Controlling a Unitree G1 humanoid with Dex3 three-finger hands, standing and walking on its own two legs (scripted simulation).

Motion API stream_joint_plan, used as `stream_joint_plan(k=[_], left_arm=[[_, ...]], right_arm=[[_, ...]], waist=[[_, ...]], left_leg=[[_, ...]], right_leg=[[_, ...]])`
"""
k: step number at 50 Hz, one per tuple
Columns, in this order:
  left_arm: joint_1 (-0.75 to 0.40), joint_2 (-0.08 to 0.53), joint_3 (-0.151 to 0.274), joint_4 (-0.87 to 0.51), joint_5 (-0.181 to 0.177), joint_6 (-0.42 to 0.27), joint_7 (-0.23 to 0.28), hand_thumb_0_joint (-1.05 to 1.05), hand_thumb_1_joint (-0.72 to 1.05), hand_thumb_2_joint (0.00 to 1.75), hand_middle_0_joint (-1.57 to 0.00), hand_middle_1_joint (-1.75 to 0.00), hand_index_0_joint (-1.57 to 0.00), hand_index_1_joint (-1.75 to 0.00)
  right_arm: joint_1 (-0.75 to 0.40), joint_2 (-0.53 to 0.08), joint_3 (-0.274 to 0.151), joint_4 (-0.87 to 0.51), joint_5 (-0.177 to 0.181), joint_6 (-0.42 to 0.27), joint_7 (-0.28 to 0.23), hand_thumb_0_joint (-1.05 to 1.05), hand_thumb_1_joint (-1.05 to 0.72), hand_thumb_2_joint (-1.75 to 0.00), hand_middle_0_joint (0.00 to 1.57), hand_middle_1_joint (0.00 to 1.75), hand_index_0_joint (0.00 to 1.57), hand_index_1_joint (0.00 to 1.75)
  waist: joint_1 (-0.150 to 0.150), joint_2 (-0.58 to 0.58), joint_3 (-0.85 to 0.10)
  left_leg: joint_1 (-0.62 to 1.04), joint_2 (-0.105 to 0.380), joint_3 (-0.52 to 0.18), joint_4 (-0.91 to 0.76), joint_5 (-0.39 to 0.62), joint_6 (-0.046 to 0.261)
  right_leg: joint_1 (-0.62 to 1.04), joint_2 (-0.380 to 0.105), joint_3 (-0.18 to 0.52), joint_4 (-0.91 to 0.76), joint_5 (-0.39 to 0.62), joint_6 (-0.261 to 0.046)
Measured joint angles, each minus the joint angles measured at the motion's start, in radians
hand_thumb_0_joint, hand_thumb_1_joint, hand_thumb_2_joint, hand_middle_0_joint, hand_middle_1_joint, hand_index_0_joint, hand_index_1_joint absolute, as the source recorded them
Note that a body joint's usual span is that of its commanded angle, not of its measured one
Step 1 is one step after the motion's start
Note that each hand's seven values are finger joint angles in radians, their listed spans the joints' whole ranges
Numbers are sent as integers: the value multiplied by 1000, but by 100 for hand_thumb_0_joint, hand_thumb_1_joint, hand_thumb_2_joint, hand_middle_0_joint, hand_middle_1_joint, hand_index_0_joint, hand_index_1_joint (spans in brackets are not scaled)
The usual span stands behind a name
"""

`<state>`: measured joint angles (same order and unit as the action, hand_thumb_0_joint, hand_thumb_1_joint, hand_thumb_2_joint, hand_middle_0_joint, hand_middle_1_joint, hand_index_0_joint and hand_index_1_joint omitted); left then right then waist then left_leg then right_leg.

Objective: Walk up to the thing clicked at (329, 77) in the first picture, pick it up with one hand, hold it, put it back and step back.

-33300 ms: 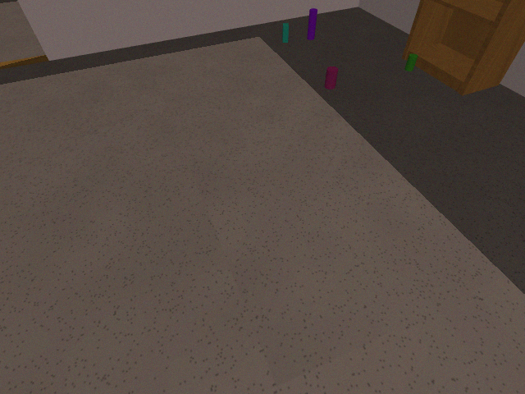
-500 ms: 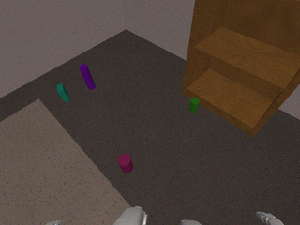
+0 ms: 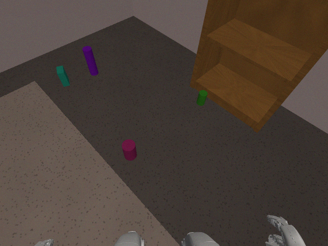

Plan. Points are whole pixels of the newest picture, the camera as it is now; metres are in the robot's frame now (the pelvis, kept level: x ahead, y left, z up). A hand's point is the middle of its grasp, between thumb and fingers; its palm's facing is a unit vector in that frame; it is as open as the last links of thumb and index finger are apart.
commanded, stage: step back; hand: left
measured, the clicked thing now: (129, 150) +0.69 +0.20 -0.69
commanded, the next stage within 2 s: stand in 1.90 s
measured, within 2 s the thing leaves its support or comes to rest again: neither
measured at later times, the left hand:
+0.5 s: hand out of the picture -0.05 +0.25 -0.15, palm faces +0.05 -0.92 -0.39, open 7.4 cm
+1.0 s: hand out of the picture -0.28 +0.22 -0.14, palm faces +0.08 -0.90 -0.42, open 7.4 cm
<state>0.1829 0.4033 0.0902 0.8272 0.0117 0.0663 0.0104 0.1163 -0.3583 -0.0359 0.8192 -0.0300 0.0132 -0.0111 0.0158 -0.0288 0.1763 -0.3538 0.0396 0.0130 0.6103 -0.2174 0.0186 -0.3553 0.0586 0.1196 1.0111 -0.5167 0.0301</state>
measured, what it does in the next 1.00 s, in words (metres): walks backwards: right foot, then left foot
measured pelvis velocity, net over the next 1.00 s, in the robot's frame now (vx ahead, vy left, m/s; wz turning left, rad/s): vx -0.33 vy -0.06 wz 0.07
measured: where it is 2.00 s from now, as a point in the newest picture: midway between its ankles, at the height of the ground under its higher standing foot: outside the picture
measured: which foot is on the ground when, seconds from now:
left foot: down 0.00-0.12, up 0.14-0.38, down 0.40-0.76, up 0.78-1.00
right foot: up 0.00-0.06, down 0.08-0.42, up 0.44-0.72, down 0.74-1.00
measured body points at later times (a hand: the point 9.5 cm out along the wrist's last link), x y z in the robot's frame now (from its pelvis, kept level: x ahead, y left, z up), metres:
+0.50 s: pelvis -0.18 -0.02 -0.01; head -0.12 +0.00 +0.44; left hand -0.06 +0.30 -0.12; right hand -0.10 -0.33 -0.12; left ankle -0.16 +0.09 -0.73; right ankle -0.12 -0.15 -0.68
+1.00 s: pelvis -0.33 -0.06 +0.00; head -0.31 -0.07 +0.45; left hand -0.29 +0.27 -0.11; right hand -0.25 -0.39 -0.13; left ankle -0.34 +0.07 -0.70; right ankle -0.30 -0.18 -0.73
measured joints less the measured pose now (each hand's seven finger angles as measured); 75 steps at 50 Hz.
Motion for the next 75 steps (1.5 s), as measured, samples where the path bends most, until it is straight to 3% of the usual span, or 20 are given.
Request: stream_joint_plan(k=[4, 6, 9, 13, 17, 21, 24, 29, 32, 36, 38, 41, 45, 51, 54, 57, 64, 67, 70, 75], left_arm=[[13, -3, -2, 21, 4, -15, -9, 1, 91, 90, -20, -30, -20, -30], [9, -30, -6, 37, 14, -20, -14, 1, 91, 90, -20, -30, -20, -30], [33, -41, -19, 28, 21, -18, -23, 1, 91, 90, -20, -30, -20, -30], [28, -55, -23, 17, 28, -12, -12, 1, 90, 90, -21, -30, -21, -30], [-15, -40, -22, -22, 33, -14, 0, 1, 90, 90, -21, -30, -21, -30], [-79, -4, -22, -56, 16, -7, 4, 1, 90, 90, -21, -30, -21, -30], [-94, -5, -19, -38, 9, 8, 9, 1, 91, 90, -20, -30, -20, -30], [-71, 0, -15, -17, -5, 8, 3, 1, 91, 90, -20, -30, -20, -30], [-48, -1, -13, -10, 1, 6, -3, 1, 91, 90, -20, -30, -20, -30], [-24, -2, -18, 18, 5, -8, -13, 1, 91, 90, -20, -30, -20, -30], [-19, -25, -17, 50, 16, -21, -14, 1, 91, 90, -20, -30, -20, -30], [20, -39, -26, 67, 26, -22, -22, 1, 91, 90, -20, -30, -20, -30], [43, -53, -27, 84, 32, -30, -16, 1, 90, 90, -21, -30, -21, -30], [41, -27, -15, 78, 38, -56, -21, 1, 90, 90, -21, -30, -21, -30], [34, -3, -16, 88, 29, -48, -20, 1, 90, 90, -21, -30, -21, -30], [46, 3, -20, 127, 16, -38, -24, 1, 91, 90, -20, -30, -20, -30], [50, 9, -17, 160, 12, -61, -40, 1, 91, 90, -20, -30, -20, -30], [40, -10, -15, 167, 21, -79, -33, 1, 91, 90, -20, -30, -20, -30], [36, -31, -18, 156, 27, -100, -29, 1, 91, 90, -20, -30, -20, -30], [33, -60, -33, 145, 19, -117, -25, 1, 90, 90, -21, -30, -21, -30]], right_arm=[[-26, -23, -2, -25, 5, 12, 6, 0, -90, -90, 21, 30, 20, 30], [-36, -44, -13, -14, 13, 25, 5, 0, -90, -90, 21, 30, 20, 30], [-11, -45, -22, 13, 22, 44, -4, 1, -90, -90, 21, 30, 20, 30], [47, -61, -22, 28, 29, 34, -6, 1, -90, -90, 21, 30, 20, 30], [89, -58, -20, 42, 21, 33, -5, 1, -91, -90, 21, 30, 20, 30], [99, -29, -20, 70, 5, 20, -2, 1, -91, -90, 21, 30, 20, 30], [91, -14, -8, 76, -4, 21, 14, 1, -90, -90, 21, 30, 20, 30], [72, -2, 4, 64, -9, 15, 4, 1, -90, -90, 21, 30, 20, 30], [45, -10, 0, 35, -10, 13, 1, 1, -90, -90, 21, 30, 20, 30], [1, -35, -2, 1, -7, 17, 3, 1, -90, -90, 21, 30, 20, 30], [-21, -58, -9, 4, -1, 26, 4, 1, -90, -90, 21, 30, 20, 30], [-1, -54, -19, 31, 8, 43, -5, 1, -90, -90, 21, 30, 20, 30], [58, -69, -22, 60, 13, 32, 1, 1, -90, -90, 21, 30, 20, 30], [145, -62, -25, 140, -3, 21, 24, 1, -91, -90, 21, 30, 20, 30], [147, -31, -30, 178, -8, 3, 28, 1, -91, -90, 21, 30, 20, 30], [155, -10, -23, 177, -12, -20, 35, 1, -91, -90, 21, 30, 20, 30], [136, 8, -16, 159, -16, -36, 39, 1, -90, -90, 21, 30, 20, 30], [126, -9, -18, 153, -5, -20, 37, 1, -90, -90, 21, 30, 20, 30], [121, -16, -19, 164, -1, -7, 24, 1, -90, -90, 21, 30, 20, 30], [108, -38, -23, 169, 5, -24, 24, 1, -91, -90, 21, 30, 20, 30]], waist=[[6, 19, 0], [-9, 79, 10], [10, 50, -17], [6, 44, -38], [-11, 39, -32], [-18, -20, 6], [-29, -14, 15], [-27, -4, -11], [-17, 3, -13], [-2, 21, -17], [-9, 76, -7], [8, 59, -40], [13, 54, -72], [11, 51, -106], [14, 0, -92], [-9, 2, -117], [-27, 4, -123], [-26, 43, -117], [-11, 54, -123], [9, 63, -104]], left_leg=[[-75, 25, 14, 64, 15, -26], [-105, 40, -37, 100, -13, -30], [-164, -75, -105, 329, -221, -31], [-149, -143, -123, 504, -240, -30], [-24, -108, -83, 337, -278, -31], [96, -103, -23, 53, -137, -7], [64, -79, -29, 69, -116, 7], [26, -29, -31, 9, -33, 0], [-11, -6, -19, 6, 2, -7], [-86, 27, -2, 48, 30, -30], [-121, 53, -41, 93, 16, -30], [-173, -48, -117, 280, -202, -31], [-167, -118, -136, 464, -197, -35], [40, -63, -61, 155, -273, -39], [121, -88, -24, -10, -103, -16], [122, -76, -30, -30, -95, 11], [143, -39, -24, -61, -83, -12], [120, -3, -41, 21, -136, -23], [43, -37, -87, 204, -255, -11], [-37, -39, -79, 249, -217, -17]], right_leg=[[124, -46, -54, -326, 103, -22], [123, -16, -88, -341, 132, -24], [77, -54, -68, -315, 151, -36], [46, -87, -72, -352, 209, -31], [-4, -101, -106, -350, 249, -23], [-76, -142, -109, -275, 258, -19], [-128, -52, -39, -83, 36, -33], [-130, 34, 7, 173, -4, -32], [-49, 10, -10, 73, -19, -13], [99, -43, -62, -265, 55, -29], [128, -14, -94, -340, 113, -33], [86, -40, -84, -306, 125, -46], [71, -78, -91, -340, 168, -45], [45, -107, -147, -338, 181, -44], [37, -140, -124, -300, 148, -36], [4, -97, -98, -210, 50, -43], [36, -84, -124, -309, 78, -45], [95, -52, -153, -427, 235, -50], [98, -50, -168, -413, 223, -58], [142, -69, -175, -460, 224, -47]])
